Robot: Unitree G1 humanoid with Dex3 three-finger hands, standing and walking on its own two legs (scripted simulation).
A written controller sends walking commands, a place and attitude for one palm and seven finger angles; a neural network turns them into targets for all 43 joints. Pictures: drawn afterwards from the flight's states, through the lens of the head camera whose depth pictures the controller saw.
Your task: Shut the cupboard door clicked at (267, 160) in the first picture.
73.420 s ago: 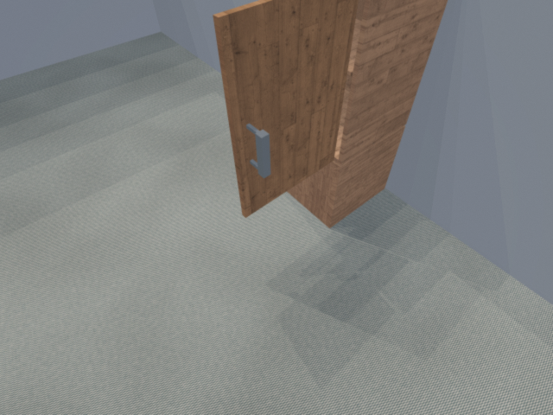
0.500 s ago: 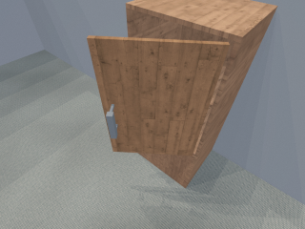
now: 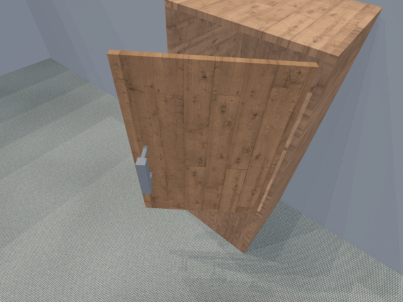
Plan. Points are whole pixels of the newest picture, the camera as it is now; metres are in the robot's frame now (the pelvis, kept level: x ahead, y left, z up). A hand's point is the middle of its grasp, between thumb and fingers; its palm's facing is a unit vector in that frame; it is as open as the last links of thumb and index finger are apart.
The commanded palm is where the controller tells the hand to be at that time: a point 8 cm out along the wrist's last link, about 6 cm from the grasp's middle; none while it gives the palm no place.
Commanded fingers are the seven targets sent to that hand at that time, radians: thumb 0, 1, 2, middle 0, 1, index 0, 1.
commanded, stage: come to a stop and stand still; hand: left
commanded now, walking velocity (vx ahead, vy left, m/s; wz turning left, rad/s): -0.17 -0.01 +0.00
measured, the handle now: (146, 170) +0.46 +0.18 -0.07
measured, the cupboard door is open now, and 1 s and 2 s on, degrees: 36 36 36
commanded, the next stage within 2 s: none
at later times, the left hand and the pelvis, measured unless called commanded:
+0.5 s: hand out of the picture +0.00 +0.19 -0.17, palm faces +0.02 -0.96 -0.27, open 7.3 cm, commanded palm none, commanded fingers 0.00 0.90 0.90 -0.20 -0.30 -0.20 -0.30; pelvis -0.06 -0.02 -0.01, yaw +1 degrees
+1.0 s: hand out of the picture -0.08 +0.23 -0.17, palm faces +0.02 -0.96 -0.28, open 7.3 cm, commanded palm none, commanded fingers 0.00 0.90 0.90 -0.20 -0.30 -0.20 -0.30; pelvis -0.10 +0.00 +0.00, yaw +2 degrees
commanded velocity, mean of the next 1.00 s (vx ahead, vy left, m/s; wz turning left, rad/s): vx -0.03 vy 0.00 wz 0.00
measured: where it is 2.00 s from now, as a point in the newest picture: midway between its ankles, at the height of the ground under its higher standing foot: outside the picture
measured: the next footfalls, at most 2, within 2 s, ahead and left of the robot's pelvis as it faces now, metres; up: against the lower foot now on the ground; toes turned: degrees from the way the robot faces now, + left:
right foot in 1.68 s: -0.17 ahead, -0.05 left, +0.00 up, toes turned -5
left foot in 1.84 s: -0.06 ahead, +0.19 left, +0.00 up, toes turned +2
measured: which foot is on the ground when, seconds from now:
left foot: down 0.00-1.00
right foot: down 0.00-1.00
